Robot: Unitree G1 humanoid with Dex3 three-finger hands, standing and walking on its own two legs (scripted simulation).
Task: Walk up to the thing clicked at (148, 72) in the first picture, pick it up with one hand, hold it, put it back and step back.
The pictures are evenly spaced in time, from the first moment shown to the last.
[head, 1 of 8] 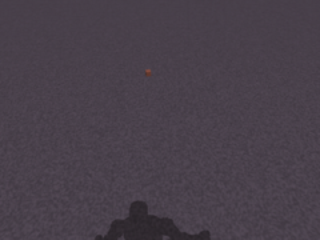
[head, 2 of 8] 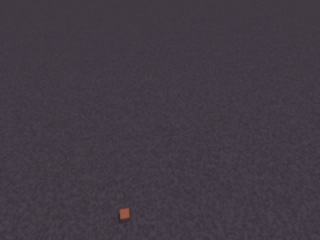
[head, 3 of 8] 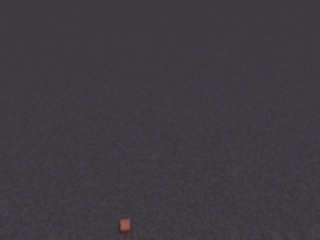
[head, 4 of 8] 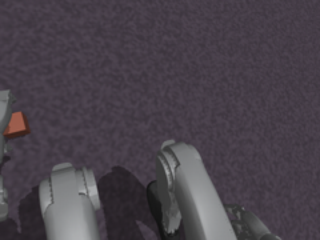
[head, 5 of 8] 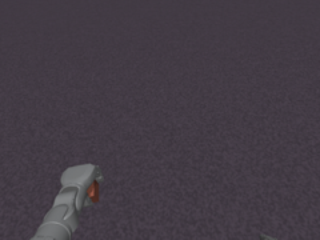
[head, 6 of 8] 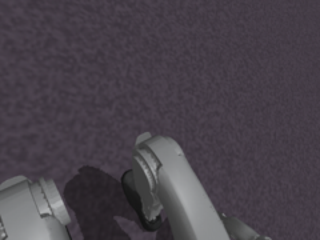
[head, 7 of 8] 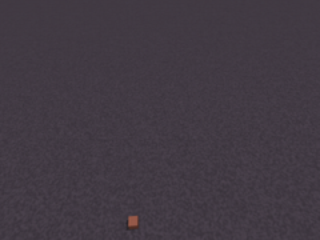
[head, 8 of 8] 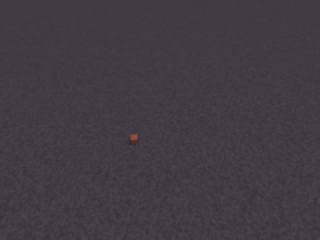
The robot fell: no
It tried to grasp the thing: yes
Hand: left
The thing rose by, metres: 0.68
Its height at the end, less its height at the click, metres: +0.00
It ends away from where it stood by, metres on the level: 0.01
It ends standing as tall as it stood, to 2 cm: yes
